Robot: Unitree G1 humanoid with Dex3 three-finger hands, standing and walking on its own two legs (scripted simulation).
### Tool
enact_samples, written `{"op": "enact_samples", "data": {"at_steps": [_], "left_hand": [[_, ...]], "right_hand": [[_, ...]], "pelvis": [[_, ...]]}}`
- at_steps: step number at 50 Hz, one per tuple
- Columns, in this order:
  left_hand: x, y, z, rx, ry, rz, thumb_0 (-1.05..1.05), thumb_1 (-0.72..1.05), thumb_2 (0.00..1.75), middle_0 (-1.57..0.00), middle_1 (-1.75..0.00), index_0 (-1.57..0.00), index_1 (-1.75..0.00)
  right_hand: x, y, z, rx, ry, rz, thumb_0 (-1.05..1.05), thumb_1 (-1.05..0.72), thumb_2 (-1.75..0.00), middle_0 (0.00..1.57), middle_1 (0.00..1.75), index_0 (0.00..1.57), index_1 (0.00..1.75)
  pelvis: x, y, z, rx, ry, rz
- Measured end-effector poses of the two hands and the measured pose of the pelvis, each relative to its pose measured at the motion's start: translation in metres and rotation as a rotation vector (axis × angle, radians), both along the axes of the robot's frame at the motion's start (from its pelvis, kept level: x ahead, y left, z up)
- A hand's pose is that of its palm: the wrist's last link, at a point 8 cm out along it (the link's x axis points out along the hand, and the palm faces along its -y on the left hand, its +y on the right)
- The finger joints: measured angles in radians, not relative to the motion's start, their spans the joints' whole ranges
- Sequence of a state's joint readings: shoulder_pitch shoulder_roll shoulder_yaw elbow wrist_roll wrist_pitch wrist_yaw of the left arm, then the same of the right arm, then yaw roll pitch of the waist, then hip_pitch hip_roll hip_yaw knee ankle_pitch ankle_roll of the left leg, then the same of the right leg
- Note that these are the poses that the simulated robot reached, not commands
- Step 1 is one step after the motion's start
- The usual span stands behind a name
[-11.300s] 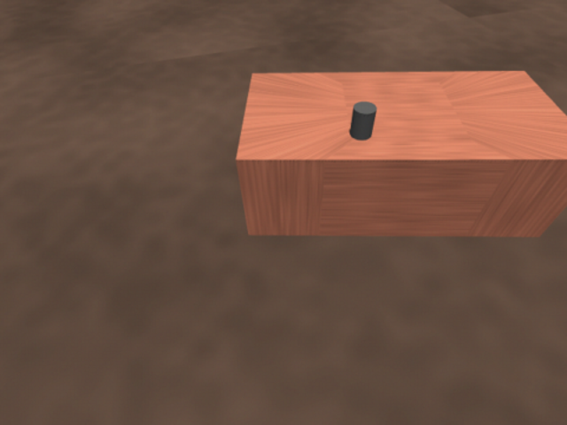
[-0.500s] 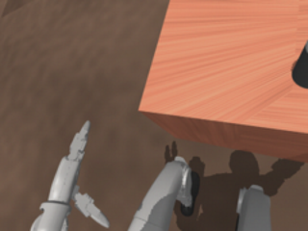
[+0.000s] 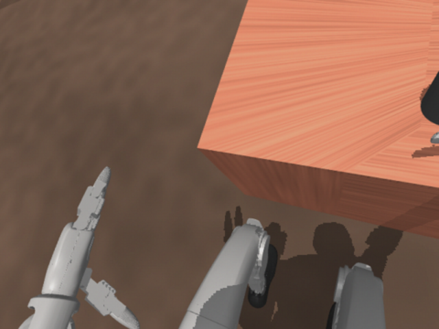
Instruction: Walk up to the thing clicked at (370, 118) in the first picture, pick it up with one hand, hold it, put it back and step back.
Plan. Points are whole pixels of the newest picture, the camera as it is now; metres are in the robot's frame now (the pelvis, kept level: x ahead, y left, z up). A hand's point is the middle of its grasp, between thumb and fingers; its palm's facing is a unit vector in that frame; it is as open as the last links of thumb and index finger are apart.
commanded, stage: rest palm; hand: right
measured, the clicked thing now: out of the picture +0.58 -0.20 -0.05
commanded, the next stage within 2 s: close in 0.10 s
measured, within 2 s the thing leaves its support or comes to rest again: leaves its support in 1.44 s
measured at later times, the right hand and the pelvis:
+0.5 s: hand out of the picture +0.57 -0.21 -0.03, palm faces +0.18 +0.98 +0.00, open 15.9 cm; pelvis +0.01 +0.00 +0.00, yaw -1 degrees
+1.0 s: hand out of the picture +0.56 -0.20 -0.02, palm faces +0.18 +0.98 -0.01, open 11.3 cm; pelvis +0.01 +0.01 +0.00, yaw -1 degrees
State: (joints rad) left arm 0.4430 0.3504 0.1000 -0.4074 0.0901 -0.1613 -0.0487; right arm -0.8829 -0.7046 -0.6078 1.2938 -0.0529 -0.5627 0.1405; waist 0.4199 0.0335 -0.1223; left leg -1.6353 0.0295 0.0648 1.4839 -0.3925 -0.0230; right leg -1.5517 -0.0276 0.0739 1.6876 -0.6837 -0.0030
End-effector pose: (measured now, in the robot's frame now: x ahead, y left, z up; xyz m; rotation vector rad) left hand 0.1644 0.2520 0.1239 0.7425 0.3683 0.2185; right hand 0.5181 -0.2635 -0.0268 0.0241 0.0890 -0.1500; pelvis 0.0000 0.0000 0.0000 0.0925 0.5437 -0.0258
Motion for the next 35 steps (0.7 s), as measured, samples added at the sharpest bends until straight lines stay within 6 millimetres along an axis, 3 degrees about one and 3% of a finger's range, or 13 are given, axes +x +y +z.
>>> {"op": "enact_samples", "data": {"at_steps": [9, 14, 24, 35], "left_hand": [[0.005, -0.002, 0.001, 0.012, 0.025, -0.019, -0.01, -0.55, 0.06, -0.07, -0.04, -0.06, -0.06], [0.005, 0.002, 0.000, 0.024, 0.052, 0.000, -0.01, -0.56, 0.07, -0.07, -0.05, -0.05, -0.07], [0.012, 0.002, -0.008, -0.017, 0.051, 0.006, -0.01, -0.56, 0.07, -0.07, -0.05, -0.05, -0.07], [0.007, 0.006, -0.002, 0.005, 0.050, 0.015, -0.01, -0.54, 0.06, -0.07, -0.05, -0.06, -0.06]], "right_hand": [[0.004, 0.008, -0.012, -0.009, -0.014, -0.011, -0.01, 0.55, -0.05, 0.05, 0.05, 0.04, 0.06], [0.011, 0.013, -0.009, -0.011, -0.030, -0.015, -0.01, 0.54, -0.04, 0.09, 0.07, 0.09, 0.07], [0.018, 0.009, -0.002, -0.015, -0.002, -0.028, -0.01, 0.52, -0.03, 0.37, 0.18, 0.36, 0.18], [0.024, 0.008, 0.004, -0.032, -0.018, -0.035, -0.01, 0.41, -0.16, 0.65, 0.39, 0.65, 0.40]], "pelvis": [[0.004, 0.006, -0.003, -0.006, 0.020, -0.007], [0.009, 0.006, -0.002, -0.004, 0.028, -0.006], [0.011, 0.005, 0.000, -0.006, 0.027, -0.009], [0.007, 0.007, -0.002, -0.009, 0.028, -0.008]]}}
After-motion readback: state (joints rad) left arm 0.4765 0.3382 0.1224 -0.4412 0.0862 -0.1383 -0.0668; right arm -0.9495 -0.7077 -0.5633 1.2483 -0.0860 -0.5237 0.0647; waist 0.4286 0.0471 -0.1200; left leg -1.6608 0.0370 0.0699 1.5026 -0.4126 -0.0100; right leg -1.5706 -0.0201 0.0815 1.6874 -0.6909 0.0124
